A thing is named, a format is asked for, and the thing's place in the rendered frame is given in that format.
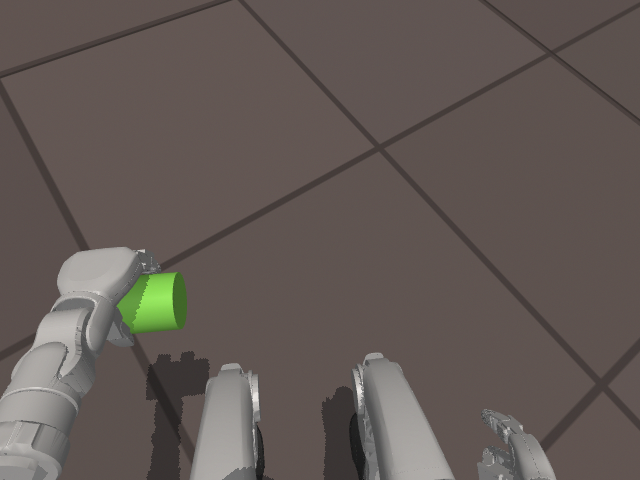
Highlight right robot foot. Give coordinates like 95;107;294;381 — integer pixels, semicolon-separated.
349;413;366;480

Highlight left robot arm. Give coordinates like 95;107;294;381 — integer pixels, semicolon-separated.
0;291;115;480

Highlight right robot hand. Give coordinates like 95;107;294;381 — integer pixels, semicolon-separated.
477;409;556;480

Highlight left robot hand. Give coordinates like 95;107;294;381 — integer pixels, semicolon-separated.
57;247;161;347

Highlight can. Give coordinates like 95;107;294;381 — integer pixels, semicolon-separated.
117;272;187;334

